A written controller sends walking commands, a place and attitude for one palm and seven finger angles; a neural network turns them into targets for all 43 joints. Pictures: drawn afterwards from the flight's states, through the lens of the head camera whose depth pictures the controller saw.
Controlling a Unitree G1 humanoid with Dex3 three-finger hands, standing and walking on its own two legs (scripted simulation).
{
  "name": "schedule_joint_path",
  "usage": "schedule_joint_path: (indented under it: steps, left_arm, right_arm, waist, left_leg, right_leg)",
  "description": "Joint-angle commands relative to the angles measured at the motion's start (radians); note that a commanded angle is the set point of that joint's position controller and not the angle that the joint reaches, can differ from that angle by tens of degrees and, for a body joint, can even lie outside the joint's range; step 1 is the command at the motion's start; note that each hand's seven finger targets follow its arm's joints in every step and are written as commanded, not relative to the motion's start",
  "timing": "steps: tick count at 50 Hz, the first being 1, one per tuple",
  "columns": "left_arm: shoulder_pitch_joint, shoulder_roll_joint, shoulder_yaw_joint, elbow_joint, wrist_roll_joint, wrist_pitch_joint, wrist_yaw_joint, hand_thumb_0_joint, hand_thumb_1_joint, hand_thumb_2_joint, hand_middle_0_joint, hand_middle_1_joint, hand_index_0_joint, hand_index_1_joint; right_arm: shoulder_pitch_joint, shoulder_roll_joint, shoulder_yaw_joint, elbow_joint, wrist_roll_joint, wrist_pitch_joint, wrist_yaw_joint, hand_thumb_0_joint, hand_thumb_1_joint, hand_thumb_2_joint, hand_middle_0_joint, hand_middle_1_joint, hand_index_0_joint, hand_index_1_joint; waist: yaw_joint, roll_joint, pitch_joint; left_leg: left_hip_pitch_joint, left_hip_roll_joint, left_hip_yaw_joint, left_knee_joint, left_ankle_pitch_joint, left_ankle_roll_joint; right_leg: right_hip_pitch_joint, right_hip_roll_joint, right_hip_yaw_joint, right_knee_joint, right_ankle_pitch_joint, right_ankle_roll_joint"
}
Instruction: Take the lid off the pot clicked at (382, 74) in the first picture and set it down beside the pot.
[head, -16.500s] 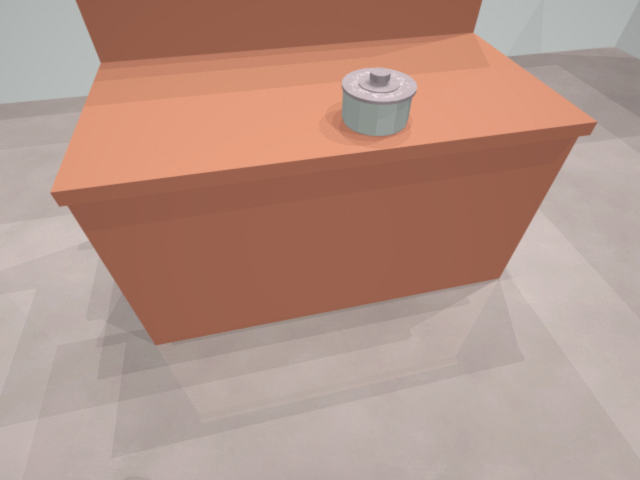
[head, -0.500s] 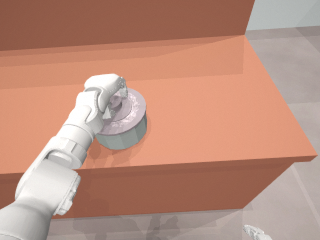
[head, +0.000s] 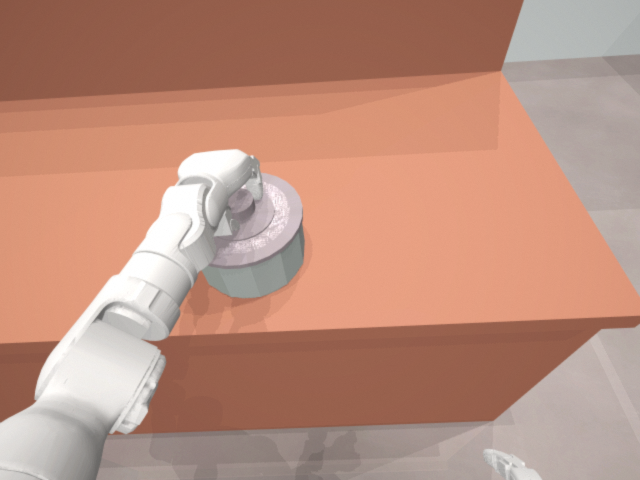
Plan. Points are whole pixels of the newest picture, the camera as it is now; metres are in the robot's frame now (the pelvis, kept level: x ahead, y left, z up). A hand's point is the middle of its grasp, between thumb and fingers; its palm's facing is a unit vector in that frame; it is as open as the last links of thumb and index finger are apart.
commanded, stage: close the fingers and squeeze the knob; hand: left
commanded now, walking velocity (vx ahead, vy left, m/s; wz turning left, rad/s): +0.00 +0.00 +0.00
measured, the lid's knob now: (237, 204) +0.47 +0.13 +0.07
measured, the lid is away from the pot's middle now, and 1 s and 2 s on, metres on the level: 0.00 0.01 0.02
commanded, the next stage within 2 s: lift the lid straight up in 0.60 s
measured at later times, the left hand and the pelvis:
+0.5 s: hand (228, 208) +0.45 +0.13 +0.09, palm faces -0.32 -0.05 -0.95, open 8.3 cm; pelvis +0.00 +0.00 +0.00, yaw +0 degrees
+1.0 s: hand (229, 202) +0.45 +0.13 +0.10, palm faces -0.30 -0.06 -0.95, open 8.2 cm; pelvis +0.00 +0.00 +0.00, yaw +0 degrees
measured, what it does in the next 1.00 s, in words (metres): stands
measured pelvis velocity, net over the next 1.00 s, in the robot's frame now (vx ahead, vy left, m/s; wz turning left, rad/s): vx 0.00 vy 0.00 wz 0.00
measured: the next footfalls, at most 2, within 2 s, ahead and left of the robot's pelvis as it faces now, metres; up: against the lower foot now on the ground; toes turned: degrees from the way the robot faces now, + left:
none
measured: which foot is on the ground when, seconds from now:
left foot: down 0.00-1.00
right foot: down 0.00-1.00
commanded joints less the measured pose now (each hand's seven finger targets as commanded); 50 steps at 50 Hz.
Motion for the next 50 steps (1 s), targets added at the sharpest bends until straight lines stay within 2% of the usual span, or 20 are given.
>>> schedule_joint_path:
  steps: [1,5,8,10,11,12,17,18,20,24,26,30,31,33,34,38,41,42,46,50]
  left_arm:
    - [-0.492,0.155,0.075,-0.145,0.018,-0.007,0.042,0.0,0.325,0.885,-0.765,-0.982,-0.738,-0.964]
    - [-0.515,0.131,0.06,-0.129,0.01,-0.008,0.036,0.0,0.314,0.939,-0.785,-0.988,-0.713,-0.941]
    - [-0.539,0.124,0.049,-0.133,0.021,-0.01,0.038,0.0,0.332,0.957,-0.805,-0.997,-0.712,-0.939]
    - [-0.523,0.109,0.048,-0.129,0.01,-0.016,0.032,0.0,0.346,0.966,-0.818,-1.002,-0.718,-0.941]
    - [-0.528,0.147,0.073,-0.135,0.013,-0.018,0.035,0.0,0.353,0.971,-0.825,-1.004,-0.721,-0.943]
    - [-0.516,0.143,0.068,-0.095,0.016,-0.015,0.036,0.0,0.361,0.976,-0.832,-1.006,-0.725,-0.946]
    - [-0.531,0.149,0.076,-0.147,0.01,-0.021,0.032,0.0,0.401,1.001,-0.865,-1.018,-0.748,-0.961]
    - [-0.529,0.137,0.063,-0.172,0.009,-0.024,0.032,0.0,0.409,1.006,-0.871,-1.021,-0.754,-0.964]
    - [-0.5,0.098,0.042,-0.135,0.001,-0.026,0.028,0.0,0.425,1.015,-0.883,-1.027,-0.765,-0.97]
    - [-0.508,0.128,0.061,-0.14,0.003,-0.015,0.037,0.0,0.461,1.035,-0.907,-1.038,-0.786,-0.981]
    - [-0.509,0.138,0.069,-0.199,0.002,-0.022,0.035,0.0,0.479,1.044,-0.918,-1.043,-0.796,-0.987]
    - [-0.487,0.154,0.087,-0.189,0.001,-0.018,0.038,0.0,0.513,1.064,-0.938,-1.054,-0.816,-0.996]
    - [-0.511,0.112,0.04,-0.18,0.005,-0.012,0.037,0.0,0.518,1.067,-0.941,-1.056,-0.819,-0.997]
    - [-0.511,0.111,0.042,-0.177,0.004,-0.002,0.039,0.0,0.527,1.074,-0.945,-1.059,-0.824,-0.998]
    - [-0.481,0.157,0.082,-0.146,0.007,0.0,0.042,0.0,0.53,1.076,-0.946,-1.061,-0.826,-0.998]
    - [-0.561,0.188,0.092,-0.224,0.013,-0.004,0.039,0.0,0.536,1.082,-0.948,-1.064,-0.829,-0.999]
    - [-0.574,0.156,0.063,-0.257,0.01,0.0,0.033,0.0,0.538,1.084,-0.949,-1.065,-0.831,-0.999]
    - [-0.571,0.209,0.106,-0.241,0.012,0.002,0.036,0.0,0.539,1.085,-0.95,-1.065,-0.831,-0.999]
    - [-0.614,0.268,0.145,-0.307,0.013,0.003,0.041,0.0,0.54,1.086,-0.95,-1.065,-0.831,-0.999]
    - [-0.578,0.177,0.081,-0.331,0.006,0.012,0.027,0.0,0.54,1.086,-0.95,-1.065,-0.832,-0.999]
  right_arm:
    - [-0.043,-0.124,-0.034,-0.107,-0.002,-0.028,-0.004,0.0,-0.9,-0.9,0.2,0.3,0.2,0.3]
    - [-0.041,-0.122,-0.033,-0.106,-0.003,-0.03,-0.011,0.0,-0.9,-0.9,0.2,0.3,0.2,0.3]
    - [-0.031,-0.119,-0.035,-0.096,-0.004,-0.031,-0.008,0.0,-0.9,-0.9,0.2,0.3,0.2,0.3]
    - [-0.031,-0.119,-0.036,-0.102,-0.008,-0.033,-0.008,0.0,-0.9,-0.9,0.2,0.3,0.2,0.3]
    - [-0.026,-0.123,-0.036,-0.097,-0.006,-0.032,-0.01,0.0,-0.9,-0.9,0.2,0.3,0.2,0.3]
    - [-0.03,-0.121,-0.032,-0.097,-0.005,-0.03,-0.01,0.0,-0.9,-0.9,0.2,0.3,0.2,0.3]
    - [-0.029,-0.122,-0.038,-0.101,-0.006,-0.033,-0.012,0.0,-0.9,-0.9,0.2,0.3,0.2,0.3]
    - [-0.029,-0.12,-0.037,-0.107,-0.007,-0.035,-0.009,0.0,-0.9,-0.9,0.2,0.3,0.2,0.3]
    - [-0.032,-0.121,-0.036,-0.106,-0.006,-0.034,-0.009,0.0,-0.9,-0.9,0.2,0.3,0.2,0.3]
    - [-0.03,-0.121,-0.037,-0.1,-0.004,-0.032,-0.007,0.0,-0.9,-0.9,0.2,0.3,0.2,0.3]
    - [-0.04,-0.122,-0.04,-0.11,-0.007,-0.034,-0.005,0.0,-0.9,-0.9,0.2,0.3,0.2,0.3]
    - [-0.045,-0.123,-0.037,-0.109,-0.005,-0.032,-0.006,0.0,-0.9,-0.9,0.2,0.3,0.2,0.3]
    - [-0.046,-0.123,-0.036,-0.104,-0.003,-0.028,-0.005,0.0,-0.9,-0.9,0.2,0.3,0.2,0.3]
    - [-0.039,-0.12,-0.038,-0.099,-0.002,-0.03,-0.004,0.0,-0.9,-0.9,0.2,0.3,0.2,0.3]
    - [-0.038,-0.124,-0.035,-0.097,-0.001,-0.031,-0.005,0.0,-0.9,-0.9,0.2,0.3,0.2,0.3]
    - [-0.049,-0.121,-0.034,-0.103,-0.003,-0.032,-0.01,0.0,-0.9,-0.9,0.2,0.3,0.2,0.3]
    - [-0.056,-0.115,-0.034,-0.112,-0.006,-0.039,-0.009,0.0,-0.9,-0.9,0.2,0.3,0.2,0.3]
    - [-0.048,-0.119,-0.033,-0.105,-0.003,-0.038,-0.011,0.0,-0.9,-0.9,0.2,0.3,0.2,0.3]
    - [-0.065,-0.118,-0.028,-0.12,-0.005,-0.048,-0.019,0.0,-0.9,-0.9,0.2,0.3,0.2,0.3]
    - [-0.071,-0.112,-0.034,-0.123,-0.005,-0.055,-0.011,0.0,-0.9,-0.9,0.2,0.3,0.2,0.3]
  waist:
    - [-0.024,-0.109,-0.356]
    - [-0.03,-0.141,-0.36]
    - [-0.031,-0.09,-0.363]
    - [-0.031,-0.109,-0.372]
    - [-0.029,-0.108,-0.38]
    - [-0.03,-0.111,-0.349]
    - [-0.027,-0.118,-0.385]
    - [-0.025,-0.091,-0.396]
    - [-0.031,-0.11,-0.368]
    - [-0.026,-0.109,-0.352]
    - [-0.021,-0.099,-0.398]
    - [-0.019,-0.135,-0.387]
    - [-0.033,-0.121,-0.365]
    - [-0.03,-0.114,-0.35]
    - [-0.02,-0.119,-0.351]
    - [-0.022,-0.102,-0.408]
    - [-0.026,-0.076,-0.427]
    - [-0.021,-0.101,-0.421]
    - [-0.009,-0.094,-0.461]
    - [-0.017,-0.079,-0.458]
  left_leg:
    - [0.236,0.026,-0.064,-0.024,0.322,-0.002]
    - [0.214,0.019,-0.061,-0.024,0.303,0.005]
    - [0.254,0.023,-0.067,-0.021,0.32,-0.002]
    - [0.242,0.021,-0.066,-0.016,0.329,0.001]
    - [0.245,0.023,-0.067,-0.017,0.328,0.001]
    - [0.225,0.019,-0.062,-0.023,0.298,0.0]
    - [0.243,0.018,-0.06,-0.02,0.321,0.006]
    - [0.258,0.017,-0.065,-0.02,0.343,0.003]
    - [0.24,0.02,-0.065,-0.019,0.343,0.003]
    - [0.237,0.018,-0.062,-0.027,0.309,0.004]
    - [0.259,0.018,-0.066,-0.018,0.345,0.004]
    - [0.237,0.019,-0.062,-0.017,0.364,0.006]
    - [0.24,0.018,-0.059,-0.018,0.346,0.005]
    - [0.243,0.019,-0.058,-0.022,0.327,0.006]
    - [0.229,0.019,-0.059,-0.026,0.321,0.004]
    - [0.254,0.015,-0.059,-0.02,0.349,0.006]
    - [0.282,0.014,-0.066,-0.011,0.385,0.006]
    - [0.277,0.017,-0.068,-0.016,0.378,0.006]
    - [0.279,0.01,-0.066,-0.02,0.399,0.01]
    - [0.324,0.018,-0.078,-0.01,0.489,0.003]
  right_leg:
    - [0.04,0.042,-0.018,-0.026,0.312,-0.061]
    - [0.053,0.038,-0.014,-0.031,0.314,-0.061]
    - [0.027,0.042,-0.021,-0.025,0.305,-0.063]
    - [0.037,0.04,-0.02,-0.027,0.315,-0.063]
    - [0.045,0.041,-0.017,-0.024,0.321,-0.062]
    - [0.041,0.041,-0.018,-0.028,0.301,-0.061]
    - [0.069,0.039,-0.013,-0.028,0.34,-0.06]
    - [0.067,0.038,-0.016,-0.026,0.347,-0.062]
    - [0.049,0.038,-0.016,-0.031,0.339,-0.062]
    - [0.057,0.042,-0.016,-0.035,0.324,-0.062]
    - [0.077,0.039,-0.013,-0.029,0.354,-0.062]
    - [0.091,0.039,-0.013,-0.03,0.381,-0.061]
    - [0.066,0.041,-0.015,-0.03,0.367,-0.059]
    - [0.058,0.043,-0.018,-0.036,0.35,-0.059]
    - [0.074,0.043,-0.016,-0.033,0.345,-0.06]
    - [0.108,0.038,-0.008,-0.027,0.39,-0.061]
    - [0.101,0.039,-0.01,-0.027,0.406,-0.061]
    - [0.113,0.041,-0.01,-0.029,0.404,-0.06]
    - [0.167,0.036,0.001,-0.026,0.459,-0.06]
    - [0.127,0.037,-0.01,-0.028,0.466,-0.06]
